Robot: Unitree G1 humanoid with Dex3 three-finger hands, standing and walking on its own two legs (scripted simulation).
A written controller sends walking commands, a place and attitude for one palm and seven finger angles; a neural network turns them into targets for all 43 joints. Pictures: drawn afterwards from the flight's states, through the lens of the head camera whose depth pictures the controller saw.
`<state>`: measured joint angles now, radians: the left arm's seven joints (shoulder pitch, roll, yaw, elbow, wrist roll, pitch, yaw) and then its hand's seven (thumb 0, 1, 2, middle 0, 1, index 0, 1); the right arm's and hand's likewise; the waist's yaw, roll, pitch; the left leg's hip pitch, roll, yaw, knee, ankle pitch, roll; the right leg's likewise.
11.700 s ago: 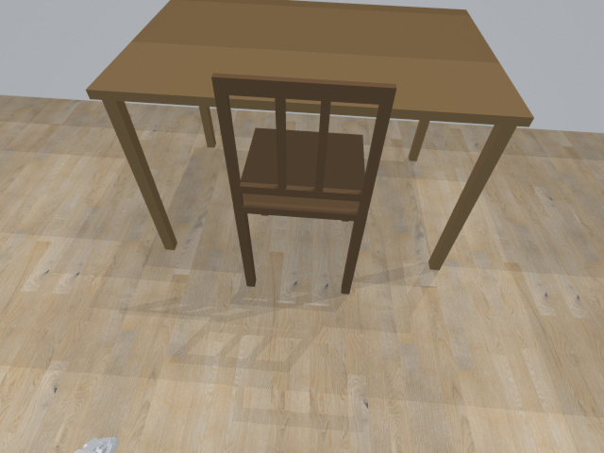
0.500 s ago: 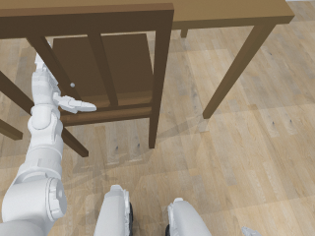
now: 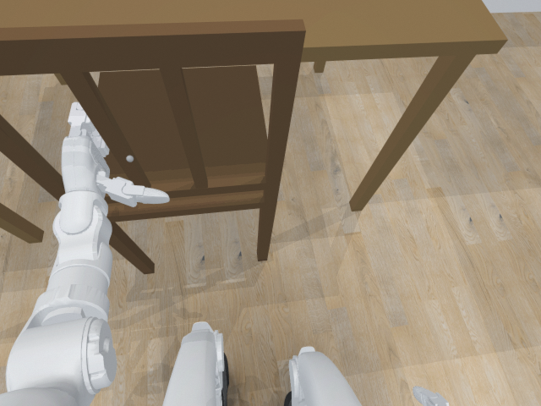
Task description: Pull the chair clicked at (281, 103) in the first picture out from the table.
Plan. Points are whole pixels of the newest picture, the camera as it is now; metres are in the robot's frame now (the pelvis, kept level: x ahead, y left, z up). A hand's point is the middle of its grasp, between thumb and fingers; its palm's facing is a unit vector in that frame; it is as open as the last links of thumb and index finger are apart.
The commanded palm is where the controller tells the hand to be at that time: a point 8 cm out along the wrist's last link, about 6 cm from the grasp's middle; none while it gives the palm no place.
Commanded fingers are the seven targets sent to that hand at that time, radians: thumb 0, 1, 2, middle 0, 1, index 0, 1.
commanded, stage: hook a spindle and tug to test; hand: left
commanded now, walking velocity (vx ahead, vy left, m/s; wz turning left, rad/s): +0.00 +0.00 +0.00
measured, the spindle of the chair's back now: (117, 143) +0.49 +0.22 +0.03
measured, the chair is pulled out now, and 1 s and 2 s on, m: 0.00 0.00 0.05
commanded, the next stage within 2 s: step backward, pulling the chair out in 1.40 s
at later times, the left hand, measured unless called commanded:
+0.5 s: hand (132, 157) +0.46 +0.20 +0.04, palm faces +0.16 -0.99 -0.05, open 11.0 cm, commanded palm +0.43 +0.23 +0.03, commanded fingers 0.00 0.40 0.68 -0.50 -1.45 -0.50 -1.45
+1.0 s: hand (134, 157) +0.46 +0.20 +0.04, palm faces +0.15 -0.99 -0.03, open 5.2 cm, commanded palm +0.42 +0.24 +0.03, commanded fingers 0.00 0.90 0.90 -0.50 -1.45 -0.50 -1.45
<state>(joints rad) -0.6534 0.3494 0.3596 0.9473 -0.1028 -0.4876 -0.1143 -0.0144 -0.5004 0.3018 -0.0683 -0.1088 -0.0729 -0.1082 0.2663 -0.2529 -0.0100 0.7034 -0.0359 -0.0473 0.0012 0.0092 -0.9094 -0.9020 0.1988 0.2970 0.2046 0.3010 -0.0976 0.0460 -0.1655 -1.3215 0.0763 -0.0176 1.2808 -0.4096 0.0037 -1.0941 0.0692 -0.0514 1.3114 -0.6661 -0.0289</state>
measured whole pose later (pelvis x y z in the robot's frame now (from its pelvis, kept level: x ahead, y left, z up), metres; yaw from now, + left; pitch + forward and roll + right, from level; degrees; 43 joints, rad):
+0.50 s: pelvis +0.00 +0.00 +0.00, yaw +0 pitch +25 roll -3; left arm -0.67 0.35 0.36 0.97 -0.10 -0.50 -0.08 -0.01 -0.11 0.47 -0.43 -1.22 -0.41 -1.22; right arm 0.28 -0.25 -0.01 0.71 -0.04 -0.04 0.00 0.01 -0.91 -0.90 0.20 0.30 0.20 0.30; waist -0.10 0.05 -0.16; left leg -1.33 0.08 -0.02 1.29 -0.40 0.00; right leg -1.11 0.07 -0.05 1.33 -0.67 -0.03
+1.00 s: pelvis +0.01 +0.00 +0.00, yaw +0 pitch +26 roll -3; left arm -0.60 0.34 0.36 0.89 -0.12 -0.47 -0.09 0.01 0.75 0.80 -0.49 -1.45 -0.44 -1.45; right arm 0.27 -0.24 -0.01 0.69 -0.03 -0.03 0.01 0.01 -0.91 -0.90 0.20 0.30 0.20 0.30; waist -0.11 0.05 -0.17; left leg -1.30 0.08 -0.01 1.27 -0.42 0.00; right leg -1.08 0.07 -0.04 1.30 -0.67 -0.03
